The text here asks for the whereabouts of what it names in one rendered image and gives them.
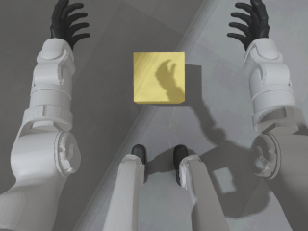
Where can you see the robot left foot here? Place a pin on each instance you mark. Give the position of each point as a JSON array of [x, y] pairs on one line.
[[139, 151]]

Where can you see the left robot upper arm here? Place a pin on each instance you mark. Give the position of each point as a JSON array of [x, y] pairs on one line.
[[41, 164]]

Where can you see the right robot upper arm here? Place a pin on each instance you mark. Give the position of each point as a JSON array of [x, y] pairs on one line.
[[282, 161]]

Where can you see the robot left thigh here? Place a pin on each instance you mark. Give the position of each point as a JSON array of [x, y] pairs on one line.
[[123, 211]]

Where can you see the robot left forearm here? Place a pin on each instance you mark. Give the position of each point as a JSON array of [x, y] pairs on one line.
[[51, 91]]

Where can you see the carton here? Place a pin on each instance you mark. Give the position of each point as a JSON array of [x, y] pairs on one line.
[[159, 77]]

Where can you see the robot right hand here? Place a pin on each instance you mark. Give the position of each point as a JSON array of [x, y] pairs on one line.
[[257, 21]]

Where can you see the robot right forearm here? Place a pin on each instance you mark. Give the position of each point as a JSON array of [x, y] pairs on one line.
[[271, 91]]

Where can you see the robot left hand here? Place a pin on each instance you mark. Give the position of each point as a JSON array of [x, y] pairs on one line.
[[60, 27]]

